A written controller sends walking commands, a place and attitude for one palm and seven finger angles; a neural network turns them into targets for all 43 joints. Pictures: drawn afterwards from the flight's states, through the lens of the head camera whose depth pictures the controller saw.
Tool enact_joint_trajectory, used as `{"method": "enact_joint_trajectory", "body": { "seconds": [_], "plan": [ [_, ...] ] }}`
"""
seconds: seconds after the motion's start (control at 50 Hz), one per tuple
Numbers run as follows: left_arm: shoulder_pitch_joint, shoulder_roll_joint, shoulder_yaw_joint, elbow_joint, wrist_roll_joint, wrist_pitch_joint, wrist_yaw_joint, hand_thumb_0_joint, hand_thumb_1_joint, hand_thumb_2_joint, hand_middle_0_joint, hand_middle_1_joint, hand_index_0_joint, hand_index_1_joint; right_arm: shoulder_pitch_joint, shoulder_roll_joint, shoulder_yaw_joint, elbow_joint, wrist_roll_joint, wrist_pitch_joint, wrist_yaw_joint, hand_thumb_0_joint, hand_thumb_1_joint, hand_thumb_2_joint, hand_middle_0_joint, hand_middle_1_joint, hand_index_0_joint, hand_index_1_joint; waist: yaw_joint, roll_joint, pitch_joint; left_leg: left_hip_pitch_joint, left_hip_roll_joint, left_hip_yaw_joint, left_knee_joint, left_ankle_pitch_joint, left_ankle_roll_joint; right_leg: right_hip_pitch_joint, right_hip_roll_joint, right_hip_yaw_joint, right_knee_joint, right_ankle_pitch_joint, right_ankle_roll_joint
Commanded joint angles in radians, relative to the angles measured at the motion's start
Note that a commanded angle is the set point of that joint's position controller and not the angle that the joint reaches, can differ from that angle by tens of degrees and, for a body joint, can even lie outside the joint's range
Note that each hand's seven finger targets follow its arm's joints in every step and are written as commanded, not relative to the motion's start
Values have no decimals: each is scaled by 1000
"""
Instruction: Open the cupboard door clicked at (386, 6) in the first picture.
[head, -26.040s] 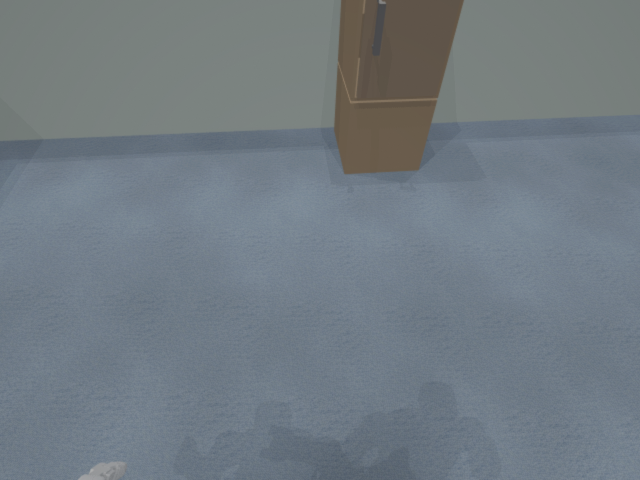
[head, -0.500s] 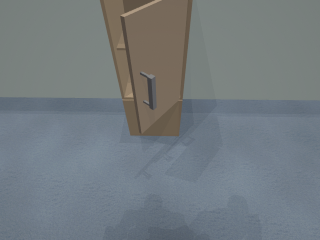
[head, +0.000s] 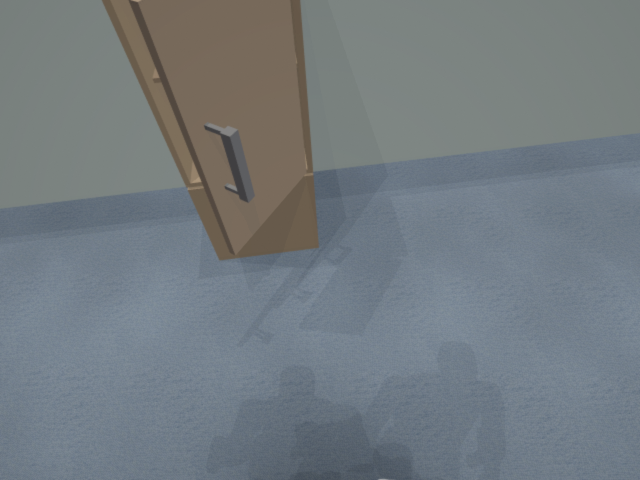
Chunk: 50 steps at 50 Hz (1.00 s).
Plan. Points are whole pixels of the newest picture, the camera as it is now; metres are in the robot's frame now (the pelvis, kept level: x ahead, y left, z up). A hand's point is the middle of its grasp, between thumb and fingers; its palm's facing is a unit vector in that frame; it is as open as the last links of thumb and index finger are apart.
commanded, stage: walk to a spot facing it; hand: left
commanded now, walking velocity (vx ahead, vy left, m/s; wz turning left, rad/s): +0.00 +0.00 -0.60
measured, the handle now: (230, 163) +0.65 +0.23 -0.05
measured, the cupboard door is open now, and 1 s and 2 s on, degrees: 52 52 52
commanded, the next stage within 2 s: none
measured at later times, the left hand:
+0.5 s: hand out of the picture +0.09 +0.21 -0.15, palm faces -0.18 -0.95 -0.26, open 7.4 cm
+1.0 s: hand (262, 426) +0.21 +0.11 -0.16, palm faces -0.57 -0.79 -0.22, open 7.4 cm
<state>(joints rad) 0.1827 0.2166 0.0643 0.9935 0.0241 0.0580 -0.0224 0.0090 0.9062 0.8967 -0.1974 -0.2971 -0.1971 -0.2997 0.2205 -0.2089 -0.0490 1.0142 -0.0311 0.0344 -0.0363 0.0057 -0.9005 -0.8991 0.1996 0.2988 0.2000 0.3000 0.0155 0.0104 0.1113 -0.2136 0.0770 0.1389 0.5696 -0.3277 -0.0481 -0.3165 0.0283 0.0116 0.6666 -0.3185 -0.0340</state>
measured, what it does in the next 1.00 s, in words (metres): steps on the spot, turning right: left foot, then right foot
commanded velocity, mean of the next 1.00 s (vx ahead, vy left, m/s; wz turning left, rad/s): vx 0.09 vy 0.00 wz -0.60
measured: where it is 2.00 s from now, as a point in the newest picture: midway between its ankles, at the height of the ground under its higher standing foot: (452, 464)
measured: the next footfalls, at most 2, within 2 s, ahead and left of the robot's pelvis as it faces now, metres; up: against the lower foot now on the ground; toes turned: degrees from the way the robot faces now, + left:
left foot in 0.52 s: +0.07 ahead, +0.14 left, +0.00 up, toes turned -21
right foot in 0.80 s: +0.00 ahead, -0.15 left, +0.00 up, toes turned -30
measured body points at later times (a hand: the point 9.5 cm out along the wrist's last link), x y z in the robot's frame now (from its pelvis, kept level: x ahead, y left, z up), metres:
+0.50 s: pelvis +0.00 +0.01 +0.02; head +0.06 +0.00 +0.46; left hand +0.10 +0.25 -0.13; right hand +0.08 -0.27 -0.12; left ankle +0.02 +0.15 -0.71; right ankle +0.01 -0.08 -0.73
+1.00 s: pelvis +0.03 -0.01 +0.01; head +0.07 -0.03 +0.45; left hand +0.24 +0.16 -0.14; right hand -0.08 -0.28 -0.12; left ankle +0.10 +0.09 -0.70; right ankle -0.03 -0.13 -0.72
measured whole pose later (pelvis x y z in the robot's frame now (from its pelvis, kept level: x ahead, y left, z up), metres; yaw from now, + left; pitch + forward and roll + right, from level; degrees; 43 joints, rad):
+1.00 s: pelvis +0.03 -0.01 +0.01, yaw -35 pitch +1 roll +0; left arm 0.21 0.25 0.06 0.91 0.04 0.03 -0.03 0.01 0.91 0.90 -0.20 -0.30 -0.20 -0.30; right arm 0.23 -0.27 -0.06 0.90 -0.02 0.02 0.01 0.01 -0.90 -0.90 0.20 0.30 0.20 0.30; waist -0.01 -0.03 0.07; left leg -0.39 0.05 0.07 0.79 -0.43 -0.05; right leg -0.32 0.02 0.09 0.58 -0.28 -0.03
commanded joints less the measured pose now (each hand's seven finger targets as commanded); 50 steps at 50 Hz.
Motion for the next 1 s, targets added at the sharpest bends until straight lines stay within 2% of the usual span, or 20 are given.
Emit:
{"method": "enact_joint_trajectory", "body": {
  "seconds": [0.0, 0.04, 0.08, 0.24, 0.34, 0.44, 0.46, 0.48, 0.5, 0.52, 0.6, 0.68, 0.74, 0.76, 0.78, 0.8, 0.84, 0.88, 0.94, 0.98],
  "plan": [
    [179, 270, 69, -45, -4, -32, 31, 0, 900, 900, -200, -300, -200, -300, -47, -140, -39, -124, 20, -3, -8, 0, -900, -900, 200, 300, 200, 300, 75, -274, -116, -299, -49, -111, 502, -294, 11, 195, -376, 517, -389, 410, -172],
    [71, 199, 67, -75, -2, -29, 49, 0, 900, 900, -200, -300, -200, -300, -73, -128, -45, -115, 17, 2, -8, 0, -900, -900, 200, 300, 200, 300, 19, -172, -88, -360, -16, -192, 611, -172, 12, 156, -297, 494, -361, 318, -169],
    [67, 167, 59, -86, -5, -42, 54, 0, 900, 900, -200, -300, -200, -300, -77, -97, -36, -113, 16, -1, -3, 0, -900, -900, 200, 300, 200, 300, 7, -74, -136, -343, -14, -190, 583, -95, -1, 192, -250, 428, -329, 409, -168],
    [126, 176, 65, -81, 1, -42, 49, 0, 900, 900, -200, -300, -200, -300, -123, -87, -37, -151, 22, 1, -4, 0, -900, -900, 200, 300, 200, 300, 29, -124, -160, -321, -52, -185, 404, -73, -10, 254, -187, 460, -335, 407, -122],
    [121, 190, 71, -97, 7, -36, 47, 0, 900, 900, -200, -300, -200, -300, -152, -91, -35, -184, 30, -11, -7, 0, -900, -900, 200, 300, 200, 300, 35, -129, -174, -261, -71, -201, 259, -113, 2, 237, -184, 533, -318, 421, -155],
    [43, 192, 67, -128, 1, -30, 41, 0, 900, 900, -200, -300, -200, -300, -52, -105, -36, -169, 37, -28, -12, 0, -900, -900, 200, 300, 200, 300, -24, -106, -197, 32, -82, -205, -89, 17, 24, 43, -111, 519, -272, 321, -81],
    [20, 173, 61, -143, -7, -29, 38, 0, 900, 900, -200, -300, -200, -300, 5, -139, -41, -158, 32, -36, -19, 0, -900, -900, 200, 300, 200, 300, -52, -53, -206, 191, -6, -264, -211, 40, 53, -99, -47, 446, -221, 176, -34],
    [36, 117, 49, -163, -18, -29, 24, 0, 900, 900, -200, -300, -200, -300, 8, -234, -58, -165, 16, -43, -26, 0, -900, -900, 200, 300, 200, 300, -51, 201, -182, 306, 226, -507, -310, -14, 133, -321, 89, 282, -56, -73, 19],
    [1, 133, 50, -193, -11, -37, 10, 0, 900, 900, -200, -300, -200, -300, 14, -276, -61, -187, 7, -39, -31, 0, -900, -900, 200, 300, 200, 300, -51, 267, -143, 192, 424, -636, -357, 74, 243, -346, 77, 89, 212, -278, 68],
    [-13, 154, 62, -211, 3, -43, -3, 0, 900, 900, -200, -300, -200, -300, -17, -270, -55, -209, -3, -41, -29, 0, -900, -900, 200, 300, 200, 300, -38, 116, -123, 40, 440, -612, -335, 153, 293, -295, 13, 77, 392, -245, 82],
    [-12, 109, 44, -182, -3, -24, -16, 0, 900, 900, -200, -300, -200, -300, -46, -193, -30, -204, -11, -49, -24, 0, -900, -900, 200, 300, 200, 300, 1, 200, -135, 90, 214, -214, -165, 658, 176, -263, -24, -1, 387, -162, 88],
    [-45, 96, 32, -190, -5, -24, -27, 0, 900, 900, -200, -300, -200, -300, 23, -230, -44, -182, -7, -40, -14, 0, -900, -900, 200, 300, 200, 300, -35, 209, -148, 65, 203, -140, -109, 638, 138, -76, 5, -106, 118, -88, 64],
    [63, 139, 43, -156, -6, -33, -28, 0, 900, 900, -200, -300, -200, -300, 2, -239, -46, -190, 1, -33, -1, 0, -900, -900, 200, 300, 200, 300, 27, 149, -173, -78, 173, -90, 41, 350, 78, 208, 1, -106, -137, 71, 25],
    [143, 233, 62, -134, 5, -41, -19, 0, 900, 900, -200, -300, -200, -300, -10, -183, -36, -211, 13, -32, 8, 0, -900, -900, 200, 300, 200, 300, 70, -101, -195, -285, 76, 5, 260, 21, 18, 392, -176, 158, -270, 82, -51],
    [204, 336, 81, -118, 1, -43, -1, 0, 900, 900, -200, -300, -200, -300, -88, -129, -17, -267, 20, -31, 13, 0, -900, -900, 200, 300, 200, 300, 119, -370, -171, -488, -28, -13, 506, -412, -14, 390, -417, 553, -396, 94, -182],
    [201, 363, 80, -134, -6, -39, 9, 0, 900, 900, -200, -300, -200, -300, -117, -163, -16, -291, 16, -33, 18, 0, -900, -900, 200, 300, 200, 300, 126, -289, -112, -507, 13, -140, 568, -346, -1, 276, -428, 591, -422, -122, -248],
    [46, 282, 65, -170, 8, -43, 23, 0, 900, 900, -200, -300, -200, -300, -76, -181, -33, -245, 14, -40, 29, 0, -900, -900, 200, 300, 200, 300, 35, -254, -153, -423, 35, -166, 581, -223, 5, 156, -322, 509, -411, -333, -208],
    [-13, 253, 55, -182, 9, -54, 20, 0, 900, 900, -200, -300, -200, -300, -48, -137, -24, -219, 13, -40, 39, 0, -900, -900, 200, 300, 200, 300, -3, -175, -124, -269, 18, -118, 412, -155, -1, 6, -257, 381, -402, -248, -176],
    [-43, 248, 54, -166, 10, -60, 8, 0, 900, 900, -200, -300, -200, -300, 51, -97, -21, -180, 12, -52, 43, 0, -900, -900, 200, 300, 200, 300, -45, -160, -109, -56, -34, -52, 143, -92, 2, -104, -199, 337, -379, -284, -158],
    [-91, 202, 43, -181, 1, -53, -3, 0, 900, 900, -200, -300, -200, -300, 212, -124, -23, -124, 8, -66, 27, 0, -900, -900, 200, 300, 200, 300, -116, -91, -108, 210, -42, -28, -70, -26, 6, -282, -110, 262, -260, -348, -100]
  ]
}}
